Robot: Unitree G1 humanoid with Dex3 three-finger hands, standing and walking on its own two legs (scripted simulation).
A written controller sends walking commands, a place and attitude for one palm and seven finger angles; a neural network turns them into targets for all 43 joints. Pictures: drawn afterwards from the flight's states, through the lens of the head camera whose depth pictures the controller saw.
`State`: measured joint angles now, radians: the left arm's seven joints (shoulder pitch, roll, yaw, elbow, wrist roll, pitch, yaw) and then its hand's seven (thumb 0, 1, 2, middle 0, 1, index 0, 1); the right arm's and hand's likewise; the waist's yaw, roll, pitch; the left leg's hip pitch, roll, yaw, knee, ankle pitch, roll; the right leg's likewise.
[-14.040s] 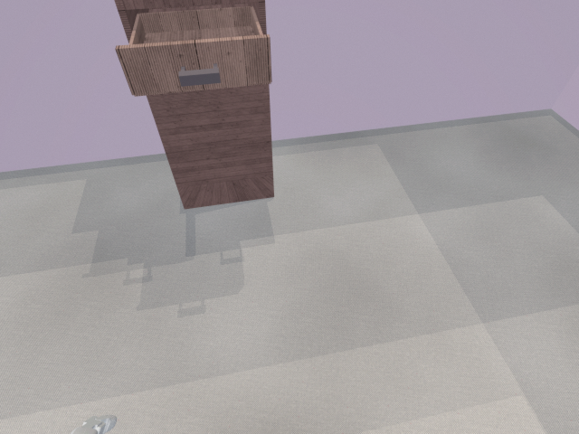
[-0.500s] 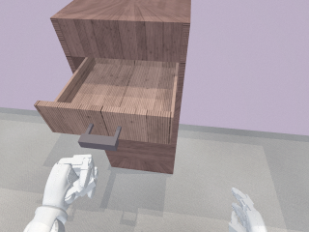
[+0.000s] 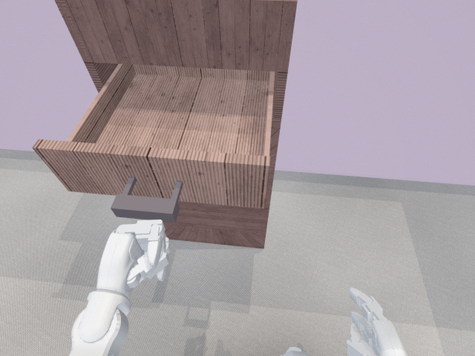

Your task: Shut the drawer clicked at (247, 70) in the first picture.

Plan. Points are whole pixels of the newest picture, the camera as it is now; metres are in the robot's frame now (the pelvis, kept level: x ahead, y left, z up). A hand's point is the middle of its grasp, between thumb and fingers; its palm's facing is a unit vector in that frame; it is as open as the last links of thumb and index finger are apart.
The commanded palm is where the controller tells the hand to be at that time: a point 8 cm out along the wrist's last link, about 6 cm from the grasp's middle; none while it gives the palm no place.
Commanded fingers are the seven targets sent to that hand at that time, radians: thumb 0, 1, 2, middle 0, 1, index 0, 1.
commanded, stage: bring the fist close to the handle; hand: left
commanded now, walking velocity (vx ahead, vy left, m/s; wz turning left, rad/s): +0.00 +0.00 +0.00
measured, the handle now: (150, 196) +0.36 +0.17 +0.07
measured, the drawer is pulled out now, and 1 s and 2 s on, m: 0.25 0.20 0.09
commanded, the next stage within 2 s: push the drawer shut in 0.30 s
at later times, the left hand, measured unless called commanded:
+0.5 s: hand (161, 251) +0.26 +0.13 +0.07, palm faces -0.05 -1.00 -0.05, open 3.3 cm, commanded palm +0.24 +0.19 +0.07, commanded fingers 0.00 0.90 0.90 -1.40 -1.60 -1.40 -1.60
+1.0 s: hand (171, 219) +0.32 +0.13 +0.07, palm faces -0.06 -1.00 -0.05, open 3.2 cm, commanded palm +0.30 +0.18 +0.07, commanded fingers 0.00 0.90 0.90 -1.40 -1.60 -1.40 -1.60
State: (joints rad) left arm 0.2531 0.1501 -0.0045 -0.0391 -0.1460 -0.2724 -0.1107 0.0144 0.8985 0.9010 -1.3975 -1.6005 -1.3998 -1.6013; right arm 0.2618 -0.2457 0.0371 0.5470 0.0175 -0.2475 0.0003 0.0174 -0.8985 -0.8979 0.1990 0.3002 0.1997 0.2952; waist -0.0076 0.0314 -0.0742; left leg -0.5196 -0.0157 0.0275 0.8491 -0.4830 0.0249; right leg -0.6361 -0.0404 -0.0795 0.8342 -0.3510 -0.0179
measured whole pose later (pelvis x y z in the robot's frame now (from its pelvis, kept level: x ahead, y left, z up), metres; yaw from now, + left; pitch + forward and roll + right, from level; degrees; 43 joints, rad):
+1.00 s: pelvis +0.00 -0.01 +0.00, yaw +0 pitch +9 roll +0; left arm -0.06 0.18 0.05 0.25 -0.17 -0.27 -0.12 0.02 0.88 0.93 -1.40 -1.60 -1.40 -1.60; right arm 0.25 -0.25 0.04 0.59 0.03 -0.17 -0.01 0.02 -0.90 -0.90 0.20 0.30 0.20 0.30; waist -0.02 0.03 -0.07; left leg -0.52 -0.02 0.02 0.82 -0.46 0.02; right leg -0.64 -0.04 -0.08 0.81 -0.33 -0.02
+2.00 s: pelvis -0.01 -0.01 +0.00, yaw -1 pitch +13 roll +1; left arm -0.62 0.25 0.22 0.90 -0.13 -0.41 -0.13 0.04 0.89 0.92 -1.40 -1.60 -1.40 -1.60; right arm 0.35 -0.27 0.02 0.65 0.01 -0.06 0.01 0.01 -0.90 -0.90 0.20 0.30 0.20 0.29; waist -0.08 0.02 -0.07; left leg -0.62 0.00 0.05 0.83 -0.44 0.02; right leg -0.75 -0.02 -0.05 0.81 -0.30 -0.03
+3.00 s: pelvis -0.02 +0.00 -0.02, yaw -1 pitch +22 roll -1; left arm -1.08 0.46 0.35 1.31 -0.02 -0.42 -0.13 -0.01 0.72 0.95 -1.40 -1.60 -1.40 -1.60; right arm 0.42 -0.29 0.05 0.64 -0.05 0.02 0.03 0.01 -0.90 -0.90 0.20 0.30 0.20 0.29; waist -0.21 0.03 -0.08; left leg -0.87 0.01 0.02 0.95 -0.47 0.03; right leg -0.95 -0.02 -0.08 0.86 -0.29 -0.02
